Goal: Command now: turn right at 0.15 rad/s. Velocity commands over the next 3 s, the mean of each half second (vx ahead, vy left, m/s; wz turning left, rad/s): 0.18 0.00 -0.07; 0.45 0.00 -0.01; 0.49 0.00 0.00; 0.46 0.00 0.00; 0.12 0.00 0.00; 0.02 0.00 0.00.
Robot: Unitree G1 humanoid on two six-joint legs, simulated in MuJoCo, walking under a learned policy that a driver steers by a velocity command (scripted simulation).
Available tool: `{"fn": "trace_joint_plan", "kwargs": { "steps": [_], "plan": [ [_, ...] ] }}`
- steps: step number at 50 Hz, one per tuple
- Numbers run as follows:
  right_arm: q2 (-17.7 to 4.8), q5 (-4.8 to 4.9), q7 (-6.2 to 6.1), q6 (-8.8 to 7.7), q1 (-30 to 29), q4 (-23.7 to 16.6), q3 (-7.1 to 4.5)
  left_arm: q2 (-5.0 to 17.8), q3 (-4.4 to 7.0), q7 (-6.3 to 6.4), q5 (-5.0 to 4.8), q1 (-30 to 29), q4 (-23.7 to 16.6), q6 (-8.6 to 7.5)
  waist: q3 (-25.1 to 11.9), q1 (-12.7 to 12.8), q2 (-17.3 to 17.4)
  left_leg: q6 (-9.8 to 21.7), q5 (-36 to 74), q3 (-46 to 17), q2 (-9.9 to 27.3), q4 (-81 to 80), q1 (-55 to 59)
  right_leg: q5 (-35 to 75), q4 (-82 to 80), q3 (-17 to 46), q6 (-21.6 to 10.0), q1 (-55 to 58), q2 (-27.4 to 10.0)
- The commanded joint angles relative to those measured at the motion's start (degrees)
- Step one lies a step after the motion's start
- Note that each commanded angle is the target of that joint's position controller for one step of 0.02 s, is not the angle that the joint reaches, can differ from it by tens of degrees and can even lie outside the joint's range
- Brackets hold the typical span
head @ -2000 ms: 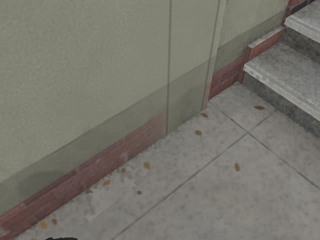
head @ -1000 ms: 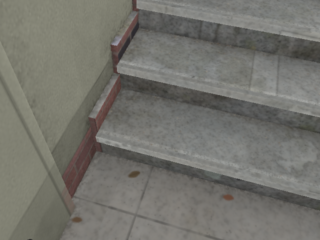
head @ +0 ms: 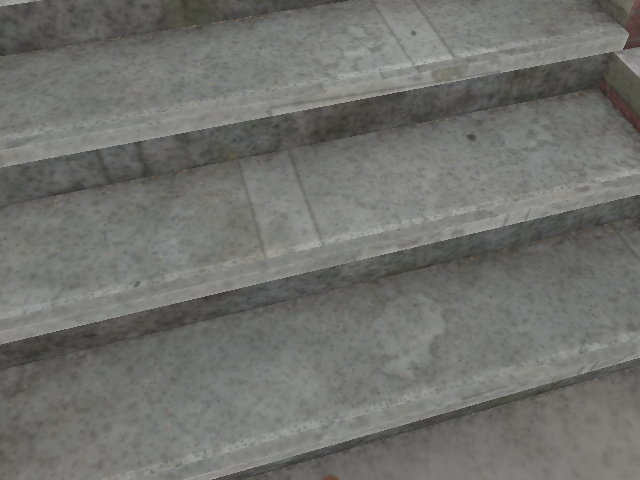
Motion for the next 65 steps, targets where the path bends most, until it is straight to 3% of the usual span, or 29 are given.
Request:
{"fn": "trace_joint_plan", "kwargs": {
  "steps": [1, 2, 3, 7, 8, 9, 10, 15, 18, 24, 26, 27, 28, 29, 32, 37, 41, 47, 49, 51, 53, 54, 55, 56, 57, 58, 60, 63, 65],
  "plan": [
    [-2.00, -2.21, 1.02, -1.75, 3.42, -3.19, 0.63, 13.04, 3.19, -0.15, 0.90, 1.39, -2.26, 0.55, -9.94, -2.08, -11.94, -0.57, -4.82, -1.19, -0.90, 1.93, -7.21, 25.81, -8.33, 14.17, -9.08, 12.68, -11.63],
    [-4.21, -2.36, 1.03, -1.81, -0.39, -3.03, 0.44, 7.12, 1.73, -0.91, 1.61, -0.55, -2.67, 0.07, -11.13, 0.45, -7.60, -2.05, -7.63, -3.85, -0.05, 2.32, -3.10, 19.69, -8.90, 13.16, -11.17, 10.16, -10.58],
    [-4.51, -1.70, 1.25, -1.78, -1.25, -2.76, 0.52, 5.28, 1.13, -1.43, 1.96, -2.32, -1.98, -0.47, -10.43, -0.63, -6.85, -2.07, -3.47, -3.96, 0.13, -0.07, -1.37, 16.16, -8.73, 10.76, -9.41, 8.91, -8.17],
    [-7.54, -1.60, 0.53, -1.23, -1.35, -0.13, 0.58, 6.34, 1.38, -1.69, 1.69, -1.31, 0.19, -1.73, -6.55, 0.72, -4.87, -2.22, 6.54, -5.22, 1.36, -3.00, 1.08, 17.54, -8.31, 7.91, -5.67, 6.55, -4.01],
    [-6.72, -1.71, 0.64, -1.28, -2.43, 0.32, 0.92, 6.06, 1.25, -1.38, 1.96, 1.04, 1.69, -1.71, -7.21, 1.50, -4.09, -2.64, 5.22, -4.46, 0.72, -3.28, 1.43, 14.45, -9.20, 7.68, -6.17, 7.57, -3.52],
    [-2.90, 0.10, 1.91, 0.17, 0.58, 1.99, 1.77, 5.12, 0.52, -1.05, 4.04, 5.22, 4.10, -1.82, -6.88, 2.38, -5.98, -1.51, 4.64, -5.00, 0.99, -5.01, 1.72, 12.71, -11.93, 8.30, -5.72, 7.89, -4.89],
    [-2.92, 0.11, 2.17, 0.71, -0.14, 2.25, 1.86, 5.93, 0.83, -0.95, 4.02, 5.56, 5.07, -1.80, -5.16, 2.55, -5.64, -1.15, 2.87, -4.37, 0.34, -4.61, 1.48, 7.23, -13.16, 9.02, -5.79, 7.42, -4.35],
    [-3.91, -0.87, 1.92, 0.18, -5.98, 0.47, 1.20, 8.85, 2.65, -0.99, 3.32, 12.22, 9.51, -1.88, 0.26, 6.28, -7.79, 2.62, -13.80, -3.66, -1.94, 10.96, -15.15, -12.93, -20.54, 18.48, -12.66, 12.00, -9.37],
    [-2.38, -0.47, 1.87, -1.58, -4.69, 0.30, 1.42, 7.03, 2.43, -1.56, 3.64, 12.83, 10.90, -3.73, 0.60, 4.01, -4.47, 6.04, -15.38, -7.43, 1.71, 20.32, -21.48, -3.04, -22.35, 20.83, -16.23, 15.64, -14.19],
    [-1.57, -0.55, 2.46, -2.30, -1.44, 0.62, 1.25, 7.32, 2.74, -2.00, 2.66, 9.31, 12.74, -5.65, -3.41, 0.38, -3.77, 6.59, -3.08, -3.74, -1.19, 5.39, -4.39, 10.85, -17.91, 9.36, -12.63, 7.31, -9.61],
    [-2.52, -1.18, 2.25, -2.91, 7.66, 4.61, 0.51, 6.60, 2.35, -2.33, 2.39, 7.36, 12.12, -5.74, -6.26, -2.92, -0.12, 6.49, 0.45, -2.63, -3.75, -2.91, 10.83, 10.86, -9.02, 5.42, -10.16, -0.48, -5.12],
    [-7.10, -2.10, 1.75, -3.41, 11.29, 5.30, -0.67, 2.74, 0.97, -2.60, 2.45, 5.52, 10.66, -5.98, -6.83, -4.85, 9.57, 7.77, -9.09, -14.70, 4.77, -11.84, 14.62, 7.65, 4.16, -0.46, -7.07, -6.48, 1.14],
    [-14.16, -1.22, 1.69, -3.08, 16.16, 6.50, -2.74, 0.95, 0.08, -2.80, 3.02, 5.14, 8.93, -6.05, -6.31, -5.52, 22.74, 12.25, -17.85, -34.24, 15.81, -20.64, 19.42, -12.35, 15.88, -4.75, -5.10, -19.89, 8.02],
    [-9.78, -1.05, 2.00, -2.83, 12.49, 6.27, -1.95, 5.02, 0.88, -2.41, 4.35, 6.33, 10.74, -5.26, -3.20, -2.15, 13.15, 12.78, -23.14, -34.19, 16.09, -19.09, 16.28, -15.14, 24.21, 0.92, -6.49, -22.69, 4.45],
    [-1.42, -0.30, 2.02, -3.76, 4.92, 3.10, 0.09, 3.10, 0.55, -3.40, 3.70, 8.84, 12.72, -5.54, -0.31, 2.71, 5.65, 9.62, -11.39, -23.37, 10.62, -19.94, 11.09, -3.09, 25.82, 0.43, -5.68, -22.59, 0.02],
    [-1.07, 0.25, 1.54, -5.57, 11.36, 5.64, 0.22, 0.33, -0.03, -3.57, 4.67, 3.43, 10.85, -4.84, -1.65, 1.95, 4.61, 11.70, 14.28, -14.05, 8.56, -17.06, 10.47, 5.47, 28.12, -2.81, -2.30, -26.01, -0.50],
    [-0.52, -0.96, 1.30, -5.08, 12.82, 6.09, 0.63, -2.11, -0.96, -2.76, 4.05, -0.64, 10.25, -3.65, -2.68, 1.70, 7.12, 13.62, 37.21, -9.72, 7.62, -12.51, 9.68, 4.92, 24.82, -6.77, -1.31, -23.98, 1.28],
    [1.00, -1.52, -0.49, -4.27, 19.16, 8.67, 1.02, -2.54, -1.20, -1.59, 5.12, -4.14, 8.10, -3.41, -1.26, 1.62, 7.20, 16.28, 46.24, -12.96, 12.61, -6.18, 20.55, -5.07, 37.76, -5.98, -3.85, -36.98, 0.09],
    [0.11, -2.18, -1.06, -4.05, 19.11, 8.61, 0.66, -2.67, -1.33, -1.87, 4.45, -7.38, 6.42, -4.27, -0.10, 1.44, 5.91, 15.24, 50.51, -11.94, 12.53, -4.44, 24.66, -10.68, 39.86, -5.80, -4.85, -41.91, -0.40],
    [0.50, -2.43, -1.20, -3.81, 11.26, 6.81, 0.95, -3.53, -1.86, -2.01, 3.54, -2.66, 6.38, -5.00, -2.82, 6.85, 5.23, 11.77, 66.32, -5.81, 8.63, 0.99, 16.60, -11.92, 28.02, -6.73, -7.08, -25.59, 1.11],
    [-2.70, -0.59, -0.39, -3.78, 3.80, 5.14, 0.10, 0.18, 0.30, -1.33, 2.35, 17.30, 11.98, -5.79, -10.12, 17.11, 1.92, 10.46, 72.42, -6.09, 4.77, 20.84, 6.49, 7.63, 8.42, -7.45, -7.28, 5.16, 4.84],
    [-4.35, 1.49, 0.29, -4.01, -2.29, 3.55, -0.60, 1.31, 1.09, -0.44, 2.77, 26.22, 16.40, -6.15, -9.24, 20.70, 0.36, 8.85, 52.71, -5.37, -0.16, 38.56, -1.03, 21.45, -9.75, -8.26, -7.30, 15.70, 4.78],
    [-0.16, 0.68, 0.17, -4.63, -6.46, 2.22, -0.18, 2.28, 1.17, -0.28, 2.02, 25.39, 17.79, -5.91, -3.63, 16.91, -10.11, 6.52, -7.89, -4.45, -9.08, 62.12, -19.74, 49.53, -11.68, 2.49, -8.87, 22.07, -4.16],
    [7.81, 1.15, -0.48, -4.86, 9.06, 1.12, 1.59, 4.50, 0.42, -1.33, 3.10, 25.62, 18.54, -6.43, -8.34, 4.90, -10.81, 7.25, -9.96, -15.67, -10.00, 71.08, -28.07, 95.79, -0.70, 15.07, -8.34, 28.01, -15.07],
    [8.27, 1.73, -0.56, -3.96, 14.57, 3.34, 1.60, 1.25, -0.44, -2.20, 3.24, 24.28, 18.56, -6.20, -14.20, 2.62, -4.32, 6.74, -6.12, -15.83, -9.24, 73.65, -24.88, 87.13, -2.93, 16.18, -12.54, 25.37, -17.48],
    [7.05, 1.16, -0.34, -2.64, 12.18, 1.62, 1.32, 0.52, -0.65, -1.88, 3.62, 17.79, 17.06, -5.73, -9.54, 0.61, -5.59, 5.77, -7.59, -9.46, -8.04, 80.77, -29.97, 56.78, -9.14, 18.76, -16.89, 18.28, -18.71],
    [6.92, -2.75, 0.50, -0.78, 2.21, -1.73, 1.43, -2.84, -1.63, -1.95, 3.74, 15.25, 17.74, -5.90, -2.93, 1.22, 0.94, 7.01, -11.58, -7.10, -6.61, 92.95, -42.66, 31.50, -11.13, 14.58, -15.15, 12.01, -13.79],
    [13.67, -2.04, 0.95, 0.19, -12.92, -10.91, 4.38, -4.19, -2.41, -1.88, 3.16, 25.77, 23.31, -5.81, 0.91, 3.43, -0.80, 11.05, -18.88, -7.24, -7.22, 109.65, -62.68, 9.91, -13.24, 9.50, -11.57, 8.09, -11.21],
    [13.72, -0.96, 1.13, -0.54, -19.03, -16.01, 6.01, -4.85, -3.77, -2.40, 2.57, 26.02, 23.95, -6.09, 3.10, 2.47, 0.46, 11.19, -18.87, -5.10, -6.82, 101.43, -65.27, -0.67, -17.37, 6.25, -7.96, 2.05, -8.62]
  ]
}}
Next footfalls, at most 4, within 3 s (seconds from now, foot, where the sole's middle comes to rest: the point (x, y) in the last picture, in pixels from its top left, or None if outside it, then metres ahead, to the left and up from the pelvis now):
0.52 left None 0.17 0.08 -0.78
1.10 right None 0.39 -0.09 -0.78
1.46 left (326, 372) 0.62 -0.01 -0.61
1.96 right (405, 183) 0.96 -0.19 -0.45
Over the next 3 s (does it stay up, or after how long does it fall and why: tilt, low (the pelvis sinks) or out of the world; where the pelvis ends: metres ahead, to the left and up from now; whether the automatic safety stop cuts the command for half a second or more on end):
stays up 1.03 0.04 0.42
